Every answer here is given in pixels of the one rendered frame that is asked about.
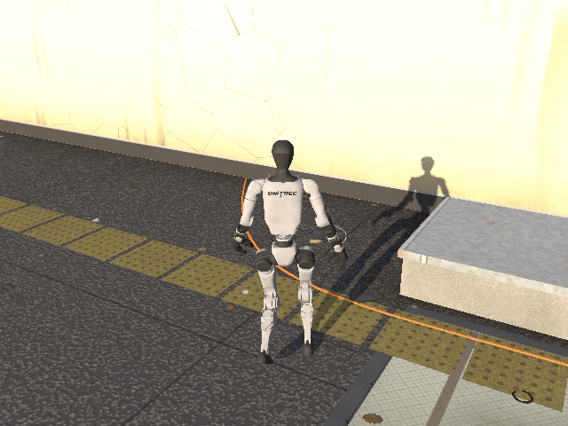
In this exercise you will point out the right robot hand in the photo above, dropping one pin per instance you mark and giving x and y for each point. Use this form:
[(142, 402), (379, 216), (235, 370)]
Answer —
[(342, 257)]

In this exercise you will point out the left robot forearm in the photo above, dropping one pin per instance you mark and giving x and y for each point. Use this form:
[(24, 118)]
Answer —
[(241, 231)]

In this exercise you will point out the right robot shin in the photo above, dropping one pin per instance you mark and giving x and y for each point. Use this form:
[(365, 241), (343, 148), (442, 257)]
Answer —
[(307, 317)]

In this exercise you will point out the right robot upper arm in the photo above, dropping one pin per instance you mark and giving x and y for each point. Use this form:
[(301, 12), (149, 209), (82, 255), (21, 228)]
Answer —
[(311, 187)]

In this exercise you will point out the left robot hand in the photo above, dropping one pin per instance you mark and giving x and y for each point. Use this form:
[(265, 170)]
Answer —
[(238, 248)]

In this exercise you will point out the right robot forearm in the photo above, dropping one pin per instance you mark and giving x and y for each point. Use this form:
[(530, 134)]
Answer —
[(332, 235)]

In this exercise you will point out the right robot foot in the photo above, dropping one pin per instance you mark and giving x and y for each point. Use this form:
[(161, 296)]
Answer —
[(307, 348)]

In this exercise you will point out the left robot upper arm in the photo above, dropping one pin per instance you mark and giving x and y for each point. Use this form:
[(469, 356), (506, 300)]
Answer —
[(255, 187)]

